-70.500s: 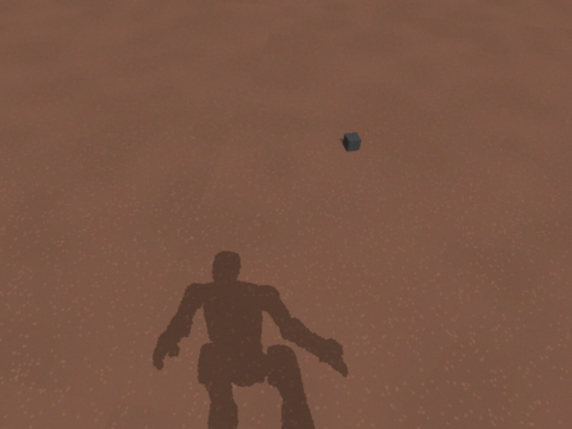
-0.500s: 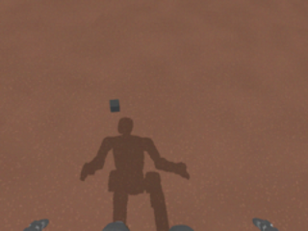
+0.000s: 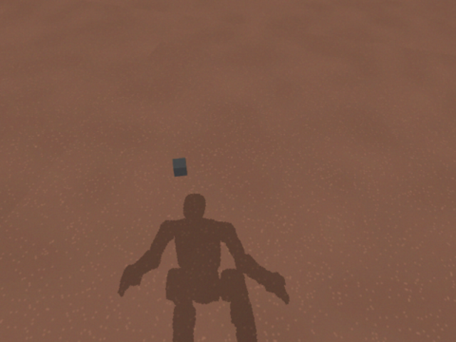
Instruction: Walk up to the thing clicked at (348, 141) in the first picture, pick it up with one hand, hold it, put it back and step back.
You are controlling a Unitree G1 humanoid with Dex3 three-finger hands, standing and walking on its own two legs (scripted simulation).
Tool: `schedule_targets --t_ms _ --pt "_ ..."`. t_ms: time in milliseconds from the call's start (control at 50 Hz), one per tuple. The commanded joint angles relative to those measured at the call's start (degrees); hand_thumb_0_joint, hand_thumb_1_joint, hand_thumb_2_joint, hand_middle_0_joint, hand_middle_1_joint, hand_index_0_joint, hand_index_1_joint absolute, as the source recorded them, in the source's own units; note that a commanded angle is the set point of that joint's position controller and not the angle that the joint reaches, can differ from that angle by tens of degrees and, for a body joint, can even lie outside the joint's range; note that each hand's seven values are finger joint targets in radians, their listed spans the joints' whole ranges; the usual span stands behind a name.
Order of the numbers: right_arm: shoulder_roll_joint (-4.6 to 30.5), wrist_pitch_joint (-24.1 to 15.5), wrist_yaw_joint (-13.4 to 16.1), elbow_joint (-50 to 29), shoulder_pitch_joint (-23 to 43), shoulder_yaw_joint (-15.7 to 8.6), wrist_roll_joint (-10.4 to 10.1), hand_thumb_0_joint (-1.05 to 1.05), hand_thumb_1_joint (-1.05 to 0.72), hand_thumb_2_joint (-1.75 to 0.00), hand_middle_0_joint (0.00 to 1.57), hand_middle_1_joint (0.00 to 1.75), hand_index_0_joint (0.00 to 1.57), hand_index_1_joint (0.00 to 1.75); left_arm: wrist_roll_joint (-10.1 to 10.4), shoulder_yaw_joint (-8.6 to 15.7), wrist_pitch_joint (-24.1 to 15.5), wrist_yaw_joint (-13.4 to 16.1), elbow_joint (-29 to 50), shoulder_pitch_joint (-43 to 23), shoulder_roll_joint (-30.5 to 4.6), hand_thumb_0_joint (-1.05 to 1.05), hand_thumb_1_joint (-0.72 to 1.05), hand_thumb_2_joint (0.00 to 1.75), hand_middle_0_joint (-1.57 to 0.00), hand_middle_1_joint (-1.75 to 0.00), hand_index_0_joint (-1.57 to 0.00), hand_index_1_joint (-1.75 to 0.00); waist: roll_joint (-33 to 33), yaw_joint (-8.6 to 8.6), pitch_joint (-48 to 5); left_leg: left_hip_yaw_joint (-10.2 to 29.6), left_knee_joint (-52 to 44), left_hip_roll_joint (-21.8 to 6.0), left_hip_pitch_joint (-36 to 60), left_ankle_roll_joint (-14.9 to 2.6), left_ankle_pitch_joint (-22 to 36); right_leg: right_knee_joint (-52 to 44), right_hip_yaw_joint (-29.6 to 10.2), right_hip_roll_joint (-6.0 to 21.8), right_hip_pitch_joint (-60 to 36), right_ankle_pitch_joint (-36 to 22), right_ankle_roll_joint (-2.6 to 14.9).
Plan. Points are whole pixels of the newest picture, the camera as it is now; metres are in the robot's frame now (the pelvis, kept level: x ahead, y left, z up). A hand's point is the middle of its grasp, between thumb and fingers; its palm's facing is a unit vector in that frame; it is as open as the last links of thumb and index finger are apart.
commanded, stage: step back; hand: left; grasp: from above
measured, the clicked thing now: (179, 167) +1.07 +0.27 -0.73
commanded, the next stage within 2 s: stand in 0.52 s
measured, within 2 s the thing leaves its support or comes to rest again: neither
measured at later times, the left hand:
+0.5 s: hand (107, 336) +0.16 +0.23 -0.14, palm faces +0.01 -0.94 -0.35, open 7.4 cm
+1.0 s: hand out of the picture +0.13 +0.24 -0.14, palm faces -0.01 -0.94 -0.33, open 7.4 cm
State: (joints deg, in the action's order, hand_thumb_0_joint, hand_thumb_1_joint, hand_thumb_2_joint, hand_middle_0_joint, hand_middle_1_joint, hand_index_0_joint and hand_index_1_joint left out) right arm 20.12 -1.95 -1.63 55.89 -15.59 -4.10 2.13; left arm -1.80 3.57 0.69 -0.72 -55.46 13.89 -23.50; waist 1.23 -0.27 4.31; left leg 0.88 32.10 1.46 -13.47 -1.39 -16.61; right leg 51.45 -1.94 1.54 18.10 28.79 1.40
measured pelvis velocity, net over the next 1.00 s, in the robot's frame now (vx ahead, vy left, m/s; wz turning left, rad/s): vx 0.05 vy -0.01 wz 0.01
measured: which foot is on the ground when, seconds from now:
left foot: down 0.00-1.00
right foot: up 0.00-0.20, down 0.22-1.00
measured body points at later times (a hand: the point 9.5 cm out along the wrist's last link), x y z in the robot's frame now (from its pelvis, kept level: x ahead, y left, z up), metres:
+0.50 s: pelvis +0.04 -0.02 -0.01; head +0.06 -0.03 +0.44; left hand +0.16 +0.28 -0.12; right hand +0.11 -0.33 -0.14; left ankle +0.03 +0.11 -0.73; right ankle +0.09 -0.15 -0.73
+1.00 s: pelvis +0.05 -0.01 +0.02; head +0.05 -0.01 +0.47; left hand +0.13 +0.29 -0.12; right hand +0.16 -0.31 -0.11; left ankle +0.03 +0.11 -0.73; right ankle +0.09 -0.15 -0.73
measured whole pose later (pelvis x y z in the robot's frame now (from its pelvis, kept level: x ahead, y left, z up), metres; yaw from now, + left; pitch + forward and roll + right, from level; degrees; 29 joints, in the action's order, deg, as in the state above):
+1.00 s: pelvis +0.05 -0.01 +0.02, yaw +0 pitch -3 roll +0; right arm 19.3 -1.5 -0.2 64.2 -3.8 -0.7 0.4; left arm -0.6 -0.4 -0.9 -0.8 -65.5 5.1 -20.1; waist 0.7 -1.0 2.9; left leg 0.0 18.6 -0.2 -3.3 0.6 -12.5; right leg 19.9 1.6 2.8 9.2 7.8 -1.5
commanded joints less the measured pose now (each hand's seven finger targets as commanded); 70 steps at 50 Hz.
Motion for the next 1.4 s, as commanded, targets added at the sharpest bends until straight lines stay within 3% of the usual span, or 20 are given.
schedule_targets --t_ms 0,120,180,200,220,240,260,280,320,360,420,460,480,500,560,640,1040,1120,1200,1380 --pt "15.43 -2.04 1.7 -5.0 0.12 -3.67 -0.14 0.0 -0.9 -0.9 0.2 0.3 0.2 0.3 0.64 2.64 -2.93 0.35 5.95 -2.74 -10.73 0.0 0.9 0.9 -0.2 -0.3 -0.2 -0.3 -6.62 0.14 -0.23 19.14 -14.27 -15.46 10.02 -9.65 5.47 2.81 -2.43 2.72 14.81 -2.03 0.91" --pt "14.77 -1.29 2.14 -6.02 2.66 -2.5 -0.55 0.0 -0.9 -0.9 0.2 0.3 0.2 0.3 1.04 2.32 -2.55 -0.02 5.02 -3.93 -8.62 0.0 0.9 0.9 -0.2 -0.3 -0.2 -0.3 -12.11 0.24 -1.38 10.21 -10.58 -12.69 -1.64 -8.7 16.18 -11.3 2.68 0.82 -0.75 -8.27 -0.55" --pt "12.94 0.09 2.38 -6.6 5.72 -1.13 -1.51 0.0 -0.9 -0.9 0.2 0.3 0.2 0.3 1.0 2.7 -3.01 0.87 2.39 -1.02 -8.63 0.0 0.9 0.9 -0.2 -0.3 -0.2 -0.3 -8.94 -2.46 -4.74 6.15 -0.83 -8.81 -6.54 -4.66 16.79 -23.52 4.77 -1.94 -13.07 -19.9 -0.59" --pt "10.66 0.35 2.51 -6.39 5.07 -0.34 -1.99 0.0 -0.9 -0.9 0.2 0.3 0.2 0.3 0.78 3.08 -3.21 1.32 1.98 -0.28 -9.98 0.0 0.9 0.9 -0.2 -0.3 -0.2 -0.3 -5.13 -3.29 -6.49 5.68 3.03 -7.15 -8.55 -2.51 13.31 -25.29 1.54 0.05 -17.15 -23.24 0.33" --pt "8.57 0.45 2.67 -6.32 3.5 0.46 -2.39 0.0 -0.9 -0.9 0.2 0.3 0.2 0.3 0.35 3.75 -3.64 1.73 2.15 0.36 -12.83 0.0 0.9 0.9 -0.2 -0.3 -0.2 -0.3 3.23 -3.1 -9.41 5.06 10.54 -3.03 -11.06 -0.55 5.64 -28.11 -9.95 7.95 -19.59 -26.43 2.25" --pt "7.21 0.87 3.02 -6.12 1.23 1.0 -2.17 0.0 -0.9 -0.9 0.2 0.3 0.2 0.3 0.28 3.75 -3.88 1.83 3.26 -2.61 -15.27 0.0 0.9 0.9 -0.2 -0.3 -0.2 -0.3 8.39 -1.6 -8.77 4.81 14.06 0.4 -12.03 1.29 -11.38 -33.61 -22.44 18.13 -15.16 -22.6 6.77" --pt "11.06 1.64 3.44 -3.79 0.37 -0.38 -1.76 0.0 -0.9 -0.9 0.2 0.3 0.2 0.3 0.44 3.54 -3.69 1.54 4.6 -8.76 -16.19 0.0 0.9 0.9 -0.2 -0.3 -0.2 -0.3 6.18 -0.65 -7.49 4.33 18.49 -1.4 -5.53 1.45 -18.34 -33.33 -24.36 21.16 -5.13 -14.28 12.15" --pt "12.17 1.69 3.41 -2.28 -0.64 -0.76 -1.51 0.0 -0.9 -0.9 0.2 0.3 0.2 0.3 0.47 3.2 -3.45 1.45 5.12 -11.37 -14.95 0.0 0.9 0.9 -0.2 -0.3 -0.2 -0.3 6.05 0.51 -4.8 3.67 17.77 -2.41 -3.0 1.7 -18.14 -32.93 -22.69 19.94 -0.11 -12.01 12.59" --pt "12.33 1.55 2.86 -1.26 0.92 -0.55 -1.6 0.0 -0.9 -0.9 0.2 0.3 0.2 0.3 0.35 2.62 -3.37 1.42 4.93 -12.51 -13.12 0.0 0.9 0.9 -0.2 -0.3 -0.2 -0.3 6.18 0.65 -2.28 3.6 15.32 -1.97 -4.57 0.65 -14.94 -32.31 -15.02 15.16 1.0 -11.64 9.09" --pt "11.74 1.41 2.64 -0.05 0.53 -0.44 -1.31 0.0 -0.9 -0.9 0.2 0.3 0.2 0.3 0.25 2.66 -3.25 1.34 3.79 -12.21 -12.56 0.0 0.9 0.9 -0.2 -0.3 -0.2 -0.3 8.47 0.0 -2.53 2.14 12.11 -2.32 -3.59 0.92 -11.06 -31.63 -12.76 13.46 1.09 -10.14 7.59" --pt "10.25 0.53 2.66 1.53 -0.05 -0.01 -0.91 0.0 -0.9 -0.9 0.2 0.3 0.2 0.3 0.75 2.27 -2.71 1.14 3.26 -13.24 -11.78 0.0 0.9 0.9 -0.2 -0.3 -0.2 -0.3 8.58 1.15 -4.91 -0.43 -4.5 -2.15 1.2 1.0 -0.96 -27.11 -7.65 10.29 -1.84 -17.07 5.01" --pt "11.59 0.03 2.94 2.28 1.09 -0.54 -0.26 0.0 -0.9 -0.9 0.2 0.3 0.2 0.3 1.23 1.4 -2.49 0.95 3.15 -13.46 -9.31 0.0 0.9 0.9 -0.2 -0.3 -0.2 -0.3 5.11 0.8 -6.84 4.7 -7.76 -5.58 5.68 -0.03 8.57 -23.28 -5.37 8.47 -0.66 -23.16 2.43" --pt "13.65 -0.36 3.09 1.66 3.08 -0.81 0.15 0.0 -0.9 -0.9 0.2 0.3 0.2 0.3 1.6 1.03 -2.43 0.87 3.09 -12.46 -7.84 0.0 0.9 0.9 -0.2 -0.3 -0.2 -0.3 0.96 -0.09 -8.2 10.54 -10.19 -10.35 4.82 -1.73 11.46 -21.13 -3.62 6.12 -1.29 -22.69 0.73" --pt "15.19 -1.09 2.57 -0.1 8.82 -0.36 -0.67 0.0 -0.9 -0.9 0.2 0.3 0.2 0.3 2.91 0.17 -2.2 0.84 0.91 -10.36 -6.58 0.0 0.9 0.9 -0.2 -0.3 -0.2 -0.3 -2.0 -2.22 -7.12 12.36 -10.22 -11.53 0.42 -2.54 10.95 -23.24 -1.38 2.85 -7.02 -19.97 -0.27" --pt "11.65 -1.22 2.14 1.43 10.12 0.62 -1.57 0.0 -0.9 -0.9 0.2 0.3 0.2 0.3 2.08 0.14 -2.98 0.78 -1.4 -12.17 -8.02 0.0 0.9 0.9 -0.2 -0.3 -0.2 -0.3 -1.87 -0.77 -8.58 6.51 -10.62 -8.61 1.96 -0.47 14.4 -25.22 -3.09 5.7 -12.67 -27.86 0.49" --pt "12.58 -1.27 2.28 3.34 10.31 0.62 -1.76 0.0 -0.9 -0.9 0.2 0.3 0.2 0.3 1.89 -0.75 -3.15 0.87 -2.72 -12.34 -7.49 0.0 0.9 0.9 -0.2 -0.3 -0.2 -0.3 -3.39 -0.61 -8.9 5.39 -11.3 -8.93 5.15 0.33 22.31 -26.8 -1.7 6.14 -14.54 -34.96 0.75" --pt "11.57 -0.11 1.66 5.75 13.34 1.26 -1.68 0.0 -0.9 -0.9 0.2 0.3 0.2 0.3 1.28 -1.87 -3.11 0.82 -7.0 -11.75 -8.96 0.0 0.9 0.9 -0.2 -0.3 -0.2 -0.3 -1.41 0.11 -4.07 4.33 -18.88 -8.51 5.58 0.65 7.11 -35.36 -2.17 6.18 -12.01 -21.83 -0.59" --pt "11.68 -0.14 1.48 5.88 13.81 1.33 -1.8 0.0 -0.9 -0.9 0.2 0.3 0.2 0.3 1.34 -2.03 -3.47 0.96 -7.17 -11.09 -8.85 0.0 0.9 0.9 -0.2 -0.3 -0.2 -0.3 -0.53 -0.11 -6.12 4.32 -18.07 -8.69 6.98 0.53 11.98 -34.76 -1.87 6.49 -13.6 -27.17 -0.56" --pt "11.28 0.02 1.47 6.43 13.04 1.56 -1.6 0.0 -0.9 -0.9 0.2 0.3 0.2 0.3 1.44 -1.95 -3.09 0.94 -7.3 -11.05 -9.26 0.0 0.9 0.9 -0.2 -0.3 -0.2 -0.3 -0.21 -0.16 -4.26 4.28 -18.73 -8.28 6.08 0.79 7.2 -35.77 -2.09 6.18 -11.29 -20.68 -0.49" --pt "11.63 0.3 1.52 6.85 11.39 1.62 -1.56 0.0 -0.9 -0.9 0.2 0.3 0.2 0.3 1.56 -1.8 -3.19 1.08 -7.14 -10.43 -9.53 0.0 0.9 0.9 -0.2 -0.3 -0.2 -0.3 -0.87 0.0 -5.97 3.88 -17.49 -8.36 5.94 0.77 9.02 -35.36 -2.54 6.51 -12.82 -24.4 -0.19"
